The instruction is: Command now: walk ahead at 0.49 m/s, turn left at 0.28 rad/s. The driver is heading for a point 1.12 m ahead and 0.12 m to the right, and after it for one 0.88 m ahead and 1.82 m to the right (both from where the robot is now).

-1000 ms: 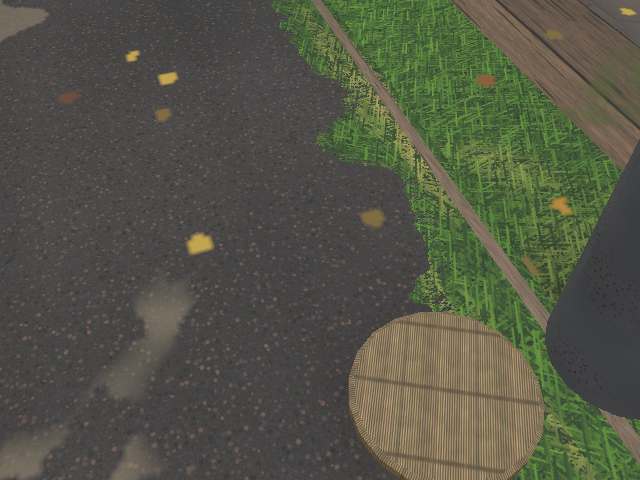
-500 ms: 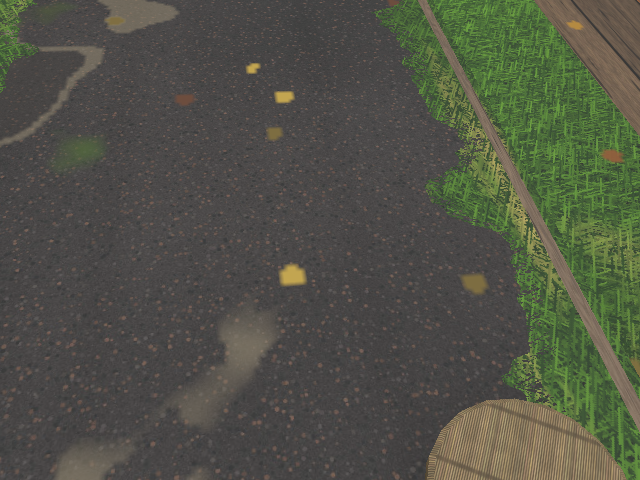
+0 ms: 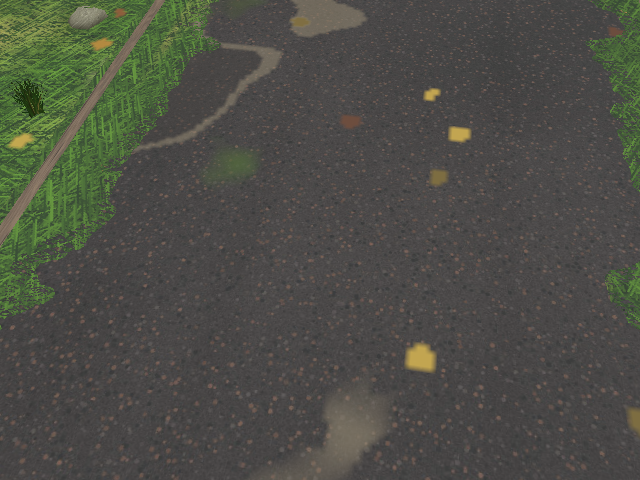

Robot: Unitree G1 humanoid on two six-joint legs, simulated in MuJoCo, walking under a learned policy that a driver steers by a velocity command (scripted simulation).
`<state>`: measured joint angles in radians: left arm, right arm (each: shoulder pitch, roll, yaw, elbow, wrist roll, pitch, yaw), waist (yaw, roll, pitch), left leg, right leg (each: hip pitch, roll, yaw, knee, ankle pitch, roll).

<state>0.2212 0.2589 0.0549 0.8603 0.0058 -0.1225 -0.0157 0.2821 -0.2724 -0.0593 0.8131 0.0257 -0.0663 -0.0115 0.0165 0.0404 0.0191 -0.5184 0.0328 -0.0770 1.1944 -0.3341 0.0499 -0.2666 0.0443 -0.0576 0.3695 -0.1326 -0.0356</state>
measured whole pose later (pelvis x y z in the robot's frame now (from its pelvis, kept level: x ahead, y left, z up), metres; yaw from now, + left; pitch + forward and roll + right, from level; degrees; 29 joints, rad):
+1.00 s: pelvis +0.55 +0.02 -0.01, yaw +1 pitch +2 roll +0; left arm 0.17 0.26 0.05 0.84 0.00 -0.09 -0.04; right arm 0.32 -0.27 -0.05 0.89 0.02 -0.09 0.00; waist -0.01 0.03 0.02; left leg -0.40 0.04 -0.04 1.17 -0.37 0.05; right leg -0.36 0.04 -0.06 0.48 -0.16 -0.07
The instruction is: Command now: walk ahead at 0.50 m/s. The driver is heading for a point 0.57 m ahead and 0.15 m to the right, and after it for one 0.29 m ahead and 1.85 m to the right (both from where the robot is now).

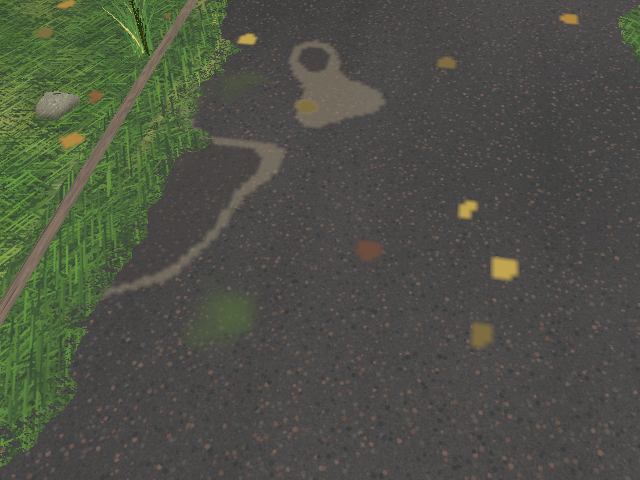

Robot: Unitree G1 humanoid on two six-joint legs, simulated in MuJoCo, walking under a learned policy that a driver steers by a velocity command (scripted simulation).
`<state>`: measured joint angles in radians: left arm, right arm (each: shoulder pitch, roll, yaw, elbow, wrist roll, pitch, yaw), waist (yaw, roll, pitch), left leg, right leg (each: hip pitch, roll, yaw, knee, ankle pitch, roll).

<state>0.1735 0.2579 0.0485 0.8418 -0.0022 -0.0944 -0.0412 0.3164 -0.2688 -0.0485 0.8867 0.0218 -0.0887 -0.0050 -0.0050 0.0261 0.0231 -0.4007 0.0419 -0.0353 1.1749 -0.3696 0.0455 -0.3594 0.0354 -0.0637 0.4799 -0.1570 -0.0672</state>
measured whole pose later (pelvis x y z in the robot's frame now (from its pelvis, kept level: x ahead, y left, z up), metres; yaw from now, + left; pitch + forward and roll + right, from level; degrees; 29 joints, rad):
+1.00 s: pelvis +0.53 -0.02 -0.02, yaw -19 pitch +1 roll +1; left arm 0.07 0.25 0.08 0.74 -0.03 -0.03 -0.05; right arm 0.30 -0.27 -0.08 0.93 0.01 -0.05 -0.02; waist -0.03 -0.01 0.05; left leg 0.00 0.10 0.26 0.68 -0.50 -0.04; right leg -0.51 0.00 -0.07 0.64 -0.16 -0.12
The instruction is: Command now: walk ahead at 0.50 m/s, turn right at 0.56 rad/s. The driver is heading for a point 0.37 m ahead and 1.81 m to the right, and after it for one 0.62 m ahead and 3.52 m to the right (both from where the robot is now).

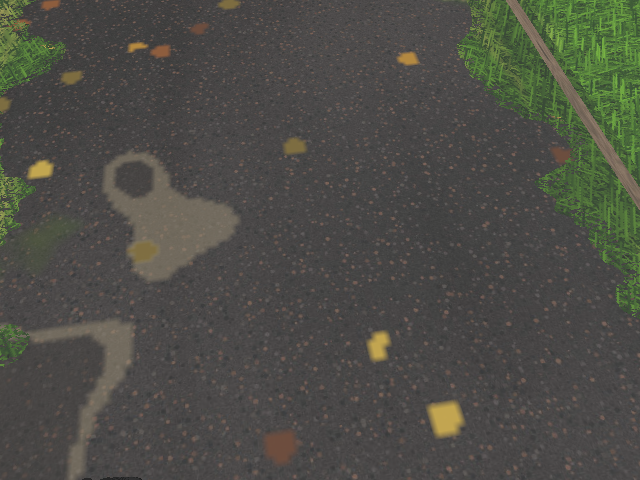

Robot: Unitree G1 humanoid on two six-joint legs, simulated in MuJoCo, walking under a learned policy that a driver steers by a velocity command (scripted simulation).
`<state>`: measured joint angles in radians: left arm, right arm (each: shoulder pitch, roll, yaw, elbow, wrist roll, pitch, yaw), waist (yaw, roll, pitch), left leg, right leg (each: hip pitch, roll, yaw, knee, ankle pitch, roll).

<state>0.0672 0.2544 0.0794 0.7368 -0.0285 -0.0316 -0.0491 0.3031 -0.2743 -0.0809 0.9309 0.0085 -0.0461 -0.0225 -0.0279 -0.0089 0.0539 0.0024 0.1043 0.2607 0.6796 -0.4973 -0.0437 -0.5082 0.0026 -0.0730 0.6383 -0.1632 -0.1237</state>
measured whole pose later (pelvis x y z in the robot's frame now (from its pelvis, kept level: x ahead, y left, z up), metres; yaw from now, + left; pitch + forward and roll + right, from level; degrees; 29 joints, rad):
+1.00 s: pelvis +0.52 -0.13 +0.00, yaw -36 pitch +2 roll +2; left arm 0.07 0.28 0.07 0.58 -0.02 -0.02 -0.04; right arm 0.31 -0.32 -0.08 0.87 0.02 -0.05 -0.01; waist -0.06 -0.01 0.05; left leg 0.01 0.11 0.23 0.61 -0.47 -0.05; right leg -0.52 0.00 -0.05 0.62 -0.15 -0.11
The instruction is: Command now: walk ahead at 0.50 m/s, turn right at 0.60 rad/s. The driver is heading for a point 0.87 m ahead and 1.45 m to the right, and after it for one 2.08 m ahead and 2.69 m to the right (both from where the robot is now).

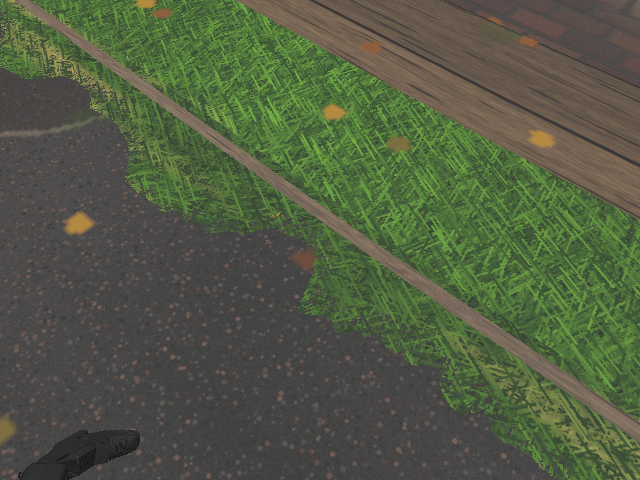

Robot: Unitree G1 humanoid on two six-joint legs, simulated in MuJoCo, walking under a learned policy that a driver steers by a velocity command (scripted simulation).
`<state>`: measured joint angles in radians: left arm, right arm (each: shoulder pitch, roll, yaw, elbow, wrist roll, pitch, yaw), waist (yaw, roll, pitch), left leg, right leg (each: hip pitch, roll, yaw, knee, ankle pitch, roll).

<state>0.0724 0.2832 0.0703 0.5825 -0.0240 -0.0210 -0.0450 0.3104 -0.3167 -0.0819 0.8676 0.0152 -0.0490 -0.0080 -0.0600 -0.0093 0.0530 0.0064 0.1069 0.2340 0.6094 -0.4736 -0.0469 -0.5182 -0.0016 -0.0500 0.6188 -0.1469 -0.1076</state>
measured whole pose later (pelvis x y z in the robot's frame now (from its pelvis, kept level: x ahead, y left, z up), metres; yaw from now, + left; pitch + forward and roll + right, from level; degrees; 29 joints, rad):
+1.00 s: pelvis +0.54 -0.10 +0.01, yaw -21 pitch +3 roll +1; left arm 0.05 0.27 0.04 0.63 -0.01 -0.08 -0.04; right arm 0.39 -0.31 -0.05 0.87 0.01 -0.05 0.00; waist -0.08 0.01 0.02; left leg -0.05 0.03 0.03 0.59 -0.46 -0.01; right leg -0.48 0.01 -0.02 0.54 -0.10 -0.08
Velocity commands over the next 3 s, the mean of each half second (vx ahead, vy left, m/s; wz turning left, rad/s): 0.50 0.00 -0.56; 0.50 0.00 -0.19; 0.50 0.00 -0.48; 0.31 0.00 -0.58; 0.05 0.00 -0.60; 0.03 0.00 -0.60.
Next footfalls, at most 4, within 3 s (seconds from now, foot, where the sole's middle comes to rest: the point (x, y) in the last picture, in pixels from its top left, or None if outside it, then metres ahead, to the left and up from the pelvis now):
0.46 left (287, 473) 0.46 0.08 -0.75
0.98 right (434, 375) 0.64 -0.24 -0.75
1.44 left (382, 253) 0.97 -0.17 -0.75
1.92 right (517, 247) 0.96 -0.51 -0.75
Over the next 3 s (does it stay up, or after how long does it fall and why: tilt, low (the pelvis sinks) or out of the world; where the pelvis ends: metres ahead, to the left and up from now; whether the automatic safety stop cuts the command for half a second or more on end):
stays up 0.96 -0.39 0.03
